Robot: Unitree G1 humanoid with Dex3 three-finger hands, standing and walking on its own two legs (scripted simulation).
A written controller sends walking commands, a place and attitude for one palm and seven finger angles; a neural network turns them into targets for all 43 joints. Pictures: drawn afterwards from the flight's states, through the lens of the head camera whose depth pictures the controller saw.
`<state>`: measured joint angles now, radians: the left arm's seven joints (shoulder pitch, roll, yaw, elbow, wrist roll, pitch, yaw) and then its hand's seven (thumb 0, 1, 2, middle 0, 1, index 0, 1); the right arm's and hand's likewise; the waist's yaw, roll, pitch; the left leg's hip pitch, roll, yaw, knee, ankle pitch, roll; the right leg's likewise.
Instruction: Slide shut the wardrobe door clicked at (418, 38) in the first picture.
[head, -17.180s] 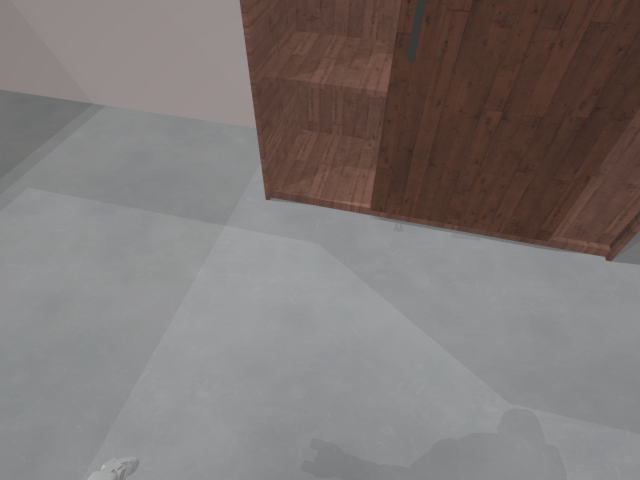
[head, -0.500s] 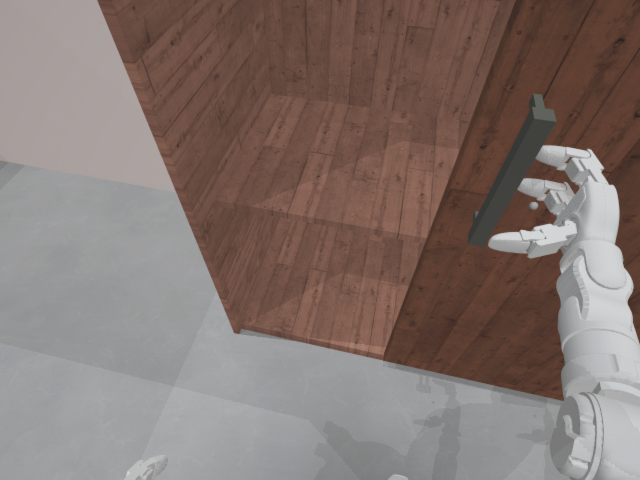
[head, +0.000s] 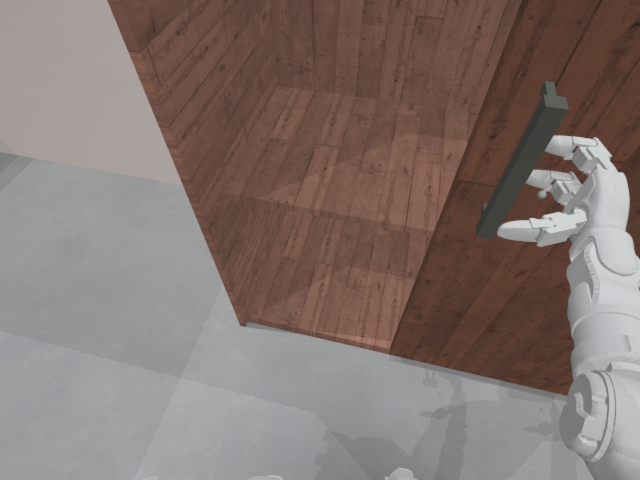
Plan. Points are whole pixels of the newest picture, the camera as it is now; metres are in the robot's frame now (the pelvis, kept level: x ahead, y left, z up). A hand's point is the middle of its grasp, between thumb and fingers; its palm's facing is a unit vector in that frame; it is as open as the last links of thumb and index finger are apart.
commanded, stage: slide the fingers in behind the handle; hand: right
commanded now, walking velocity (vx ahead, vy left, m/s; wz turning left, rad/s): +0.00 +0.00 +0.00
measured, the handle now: (512, 168) +0.51 -0.17 +0.11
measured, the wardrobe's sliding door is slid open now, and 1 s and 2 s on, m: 0.47 0.47 0.47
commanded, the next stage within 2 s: grip the handle and tug to test in 1.54 s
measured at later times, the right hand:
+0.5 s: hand (518, 195) +0.46 -0.17 +0.12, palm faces +0.10 +1.00 +0.00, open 14.0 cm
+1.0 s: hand (499, 192) +0.46 -0.15 +0.12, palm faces +0.11 +0.99 -0.01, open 14.1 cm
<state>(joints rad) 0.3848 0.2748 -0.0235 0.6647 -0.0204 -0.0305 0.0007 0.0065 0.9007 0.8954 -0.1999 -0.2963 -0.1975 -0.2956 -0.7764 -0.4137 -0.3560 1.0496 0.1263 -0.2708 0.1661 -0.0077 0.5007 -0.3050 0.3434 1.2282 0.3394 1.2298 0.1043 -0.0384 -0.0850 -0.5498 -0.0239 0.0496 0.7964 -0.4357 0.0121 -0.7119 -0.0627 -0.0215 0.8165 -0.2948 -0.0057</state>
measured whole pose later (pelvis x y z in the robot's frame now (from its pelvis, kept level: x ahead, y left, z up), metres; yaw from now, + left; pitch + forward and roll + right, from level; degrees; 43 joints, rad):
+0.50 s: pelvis +0.01 +0.00 +0.00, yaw +0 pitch +9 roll +2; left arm 0.34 0.26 -0.02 0.65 -0.02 -0.05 -0.01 0.01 0.90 0.90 -0.20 -0.30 -0.20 -0.30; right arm -0.69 -0.31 -0.29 0.90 0.13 -0.24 0.08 -0.01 0.50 -0.30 0.30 1.20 0.30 1.20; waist 0.08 -0.04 -0.08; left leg -0.50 -0.02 0.04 0.77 -0.44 0.01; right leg -0.66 -0.06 -0.03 0.79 -0.30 0.00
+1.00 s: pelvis +0.01 +0.01 +0.01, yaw +0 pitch +9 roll +1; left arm 0.35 0.26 -0.01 0.67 -0.02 -0.04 -0.01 0.01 0.90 0.90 -0.20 -0.30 -0.20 -0.30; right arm -0.65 -0.26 -0.26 0.84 0.12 -0.23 0.02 -0.01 0.50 -0.30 0.30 1.20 0.27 1.19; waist 0.08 -0.04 -0.08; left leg -0.47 -0.02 0.04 0.76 -0.44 0.02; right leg -0.62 -0.06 -0.03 0.77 -0.30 0.01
